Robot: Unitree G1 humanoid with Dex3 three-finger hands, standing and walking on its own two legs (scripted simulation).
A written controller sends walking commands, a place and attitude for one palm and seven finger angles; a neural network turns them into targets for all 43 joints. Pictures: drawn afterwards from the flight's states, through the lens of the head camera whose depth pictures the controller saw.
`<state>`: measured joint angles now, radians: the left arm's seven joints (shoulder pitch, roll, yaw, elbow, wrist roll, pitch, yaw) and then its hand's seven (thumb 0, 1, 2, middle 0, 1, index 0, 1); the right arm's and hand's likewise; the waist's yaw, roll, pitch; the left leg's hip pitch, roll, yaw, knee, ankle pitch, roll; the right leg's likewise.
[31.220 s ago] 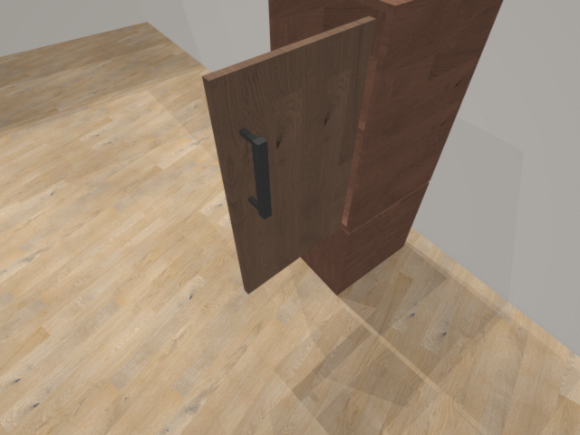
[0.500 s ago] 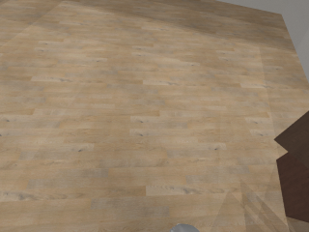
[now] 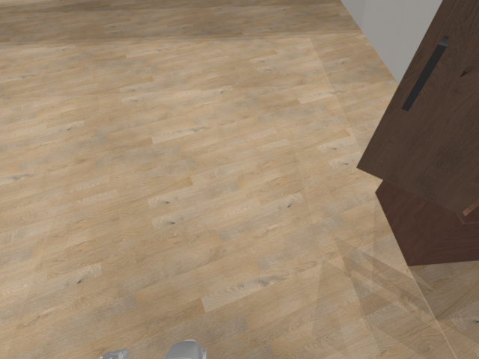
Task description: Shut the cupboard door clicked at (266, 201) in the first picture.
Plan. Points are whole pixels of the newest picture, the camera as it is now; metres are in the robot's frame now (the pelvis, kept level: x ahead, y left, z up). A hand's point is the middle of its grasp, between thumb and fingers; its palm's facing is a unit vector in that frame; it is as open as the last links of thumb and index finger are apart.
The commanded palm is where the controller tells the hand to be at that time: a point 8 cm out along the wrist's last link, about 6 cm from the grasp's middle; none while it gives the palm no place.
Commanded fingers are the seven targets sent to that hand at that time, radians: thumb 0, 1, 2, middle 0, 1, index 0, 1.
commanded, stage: turn to face it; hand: left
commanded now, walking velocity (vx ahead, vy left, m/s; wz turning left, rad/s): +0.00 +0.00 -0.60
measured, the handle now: (424, 75) +0.73 -0.42 +0.06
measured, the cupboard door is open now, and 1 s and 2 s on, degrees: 51 51 51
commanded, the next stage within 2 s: take the last steps up to it in 0.84 s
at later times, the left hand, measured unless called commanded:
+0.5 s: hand (148, 331) +0.19 +0.19 -0.16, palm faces -0.31 -0.92 -0.25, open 7.4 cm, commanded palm none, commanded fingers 0.00 0.90 0.90 -0.20 -0.30 -0.20 -0.30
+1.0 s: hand (167, 325) +0.20 +0.16 -0.18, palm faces -0.44 -0.88 -0.17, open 7.4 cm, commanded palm none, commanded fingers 0.00 0.90 0.90 -0.20 -0.30 -0.20 -0.30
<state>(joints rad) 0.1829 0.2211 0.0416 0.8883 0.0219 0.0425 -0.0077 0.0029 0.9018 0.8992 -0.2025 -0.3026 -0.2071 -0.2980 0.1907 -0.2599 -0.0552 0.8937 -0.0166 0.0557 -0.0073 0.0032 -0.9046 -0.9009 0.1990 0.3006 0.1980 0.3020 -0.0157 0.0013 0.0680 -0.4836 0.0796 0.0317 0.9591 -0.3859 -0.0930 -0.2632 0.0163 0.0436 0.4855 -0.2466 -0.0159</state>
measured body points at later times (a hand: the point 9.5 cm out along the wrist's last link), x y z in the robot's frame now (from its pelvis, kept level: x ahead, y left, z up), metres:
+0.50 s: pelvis +0.02 +0.02 +0.00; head +0.06 +0.00 +0.44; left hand +0.20 +0.24 -0.14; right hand -0.02 -0.24 -0.15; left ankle +0.03 +0.14 -0.74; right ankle -0.03 -0.10 -0.72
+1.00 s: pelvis +0.06 +0.02 +0.00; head +0.09 +0.04 +0.44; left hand +0.23 +0.21 -0.17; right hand -0.01 -0.23 -0.13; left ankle +0.10 +0.11 -0.74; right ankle -0.04 -0.08 -0.70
